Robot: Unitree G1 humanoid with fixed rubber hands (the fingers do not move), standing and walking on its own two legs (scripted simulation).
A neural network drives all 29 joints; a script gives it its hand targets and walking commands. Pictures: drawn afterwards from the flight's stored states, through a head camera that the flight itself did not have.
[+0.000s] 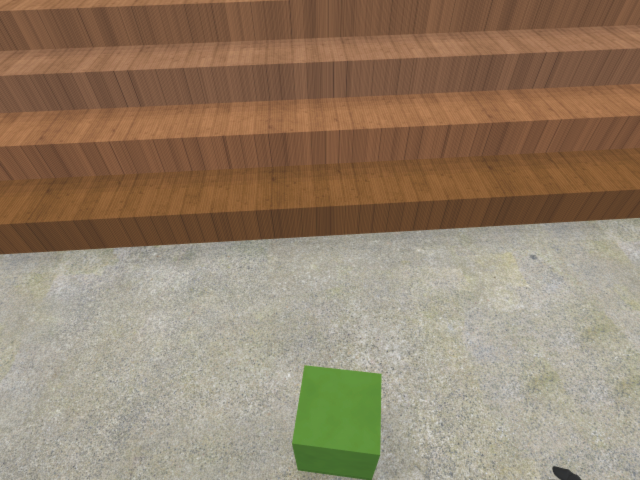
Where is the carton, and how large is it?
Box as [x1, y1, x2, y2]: [292, 365, 381, 479]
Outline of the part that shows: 304,365 292,440 297,468 299,470 371,479 379,456 381,374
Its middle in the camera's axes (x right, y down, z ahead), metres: +0.05 +0.50 +1.08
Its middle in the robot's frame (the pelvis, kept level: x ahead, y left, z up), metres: +0.42 -0.03 -0.66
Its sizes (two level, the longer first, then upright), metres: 0.210 0.200 0.250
